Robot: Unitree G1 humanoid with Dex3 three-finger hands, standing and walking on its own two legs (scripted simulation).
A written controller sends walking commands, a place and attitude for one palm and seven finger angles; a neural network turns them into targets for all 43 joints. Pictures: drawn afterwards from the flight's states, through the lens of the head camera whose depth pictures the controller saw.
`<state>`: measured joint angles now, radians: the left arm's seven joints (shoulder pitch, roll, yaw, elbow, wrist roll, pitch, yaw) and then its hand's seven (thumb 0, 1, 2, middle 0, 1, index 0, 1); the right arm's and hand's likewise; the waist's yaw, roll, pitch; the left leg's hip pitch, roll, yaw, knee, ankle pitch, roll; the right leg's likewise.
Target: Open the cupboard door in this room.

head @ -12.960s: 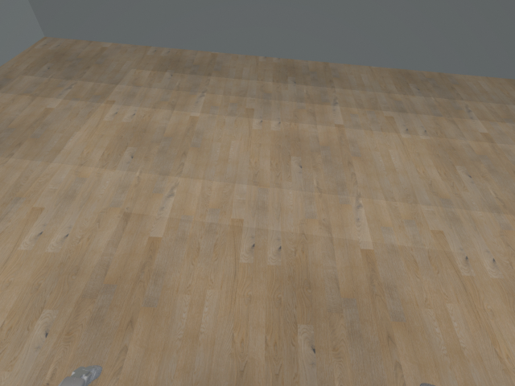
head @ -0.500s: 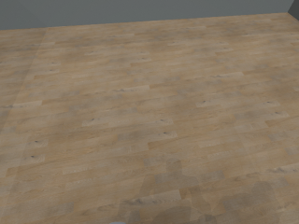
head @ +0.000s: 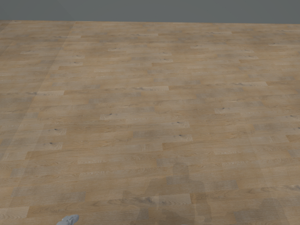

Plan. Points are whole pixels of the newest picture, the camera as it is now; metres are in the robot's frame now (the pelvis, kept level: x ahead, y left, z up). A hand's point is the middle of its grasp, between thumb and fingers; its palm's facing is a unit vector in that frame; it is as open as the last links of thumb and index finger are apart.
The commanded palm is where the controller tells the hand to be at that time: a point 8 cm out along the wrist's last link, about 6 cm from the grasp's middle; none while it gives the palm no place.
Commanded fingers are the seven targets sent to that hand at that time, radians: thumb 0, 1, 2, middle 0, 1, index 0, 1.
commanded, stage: turn or walk to find it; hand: left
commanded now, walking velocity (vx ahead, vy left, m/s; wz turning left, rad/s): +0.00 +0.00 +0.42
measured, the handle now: out of the picture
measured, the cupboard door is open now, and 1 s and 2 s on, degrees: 0 0 0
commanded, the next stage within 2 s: none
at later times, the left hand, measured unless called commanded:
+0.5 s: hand out of the picture -0.03 +0.18 -0.17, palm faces +0.28 -0.93 -0.25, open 7.4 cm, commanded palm none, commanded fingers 0.00 0.90 0.90 -0.20 -0.30 -0.20 -0.30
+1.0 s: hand out of the picture -0.04 +0.23 -0.16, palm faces +0.43 -0.87 -0.25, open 7.4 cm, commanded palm none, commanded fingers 0.00 0.90 0.90 -0.20 -0.30 -0.20 -0.30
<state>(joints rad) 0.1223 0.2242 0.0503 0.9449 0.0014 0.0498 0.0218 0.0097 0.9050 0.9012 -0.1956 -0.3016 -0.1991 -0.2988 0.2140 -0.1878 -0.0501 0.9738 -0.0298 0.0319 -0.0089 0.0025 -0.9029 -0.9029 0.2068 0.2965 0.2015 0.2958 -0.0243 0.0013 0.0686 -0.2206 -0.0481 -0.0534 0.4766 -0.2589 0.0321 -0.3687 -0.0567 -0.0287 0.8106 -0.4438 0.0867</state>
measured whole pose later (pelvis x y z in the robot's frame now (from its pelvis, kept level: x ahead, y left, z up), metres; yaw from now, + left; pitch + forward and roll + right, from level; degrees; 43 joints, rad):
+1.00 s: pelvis -0.05 +0.00 +0.00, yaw +25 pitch -1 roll +0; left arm 0.12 0.23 0.06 0.95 0.01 0.06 0.02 0.01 0.90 0.90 -0.20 -0.30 -0.20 -0.30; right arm 0.22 -0.18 -0.05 0.97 -0.03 0.03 -0.01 0.00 -0.90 -0.90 0.21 0.30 0.20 0.30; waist -0.02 -0.01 0.06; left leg -0.23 -0.05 -0.04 0.45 -0.20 0.05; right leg -0.41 -0.07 -0.01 0.94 -0.43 0.09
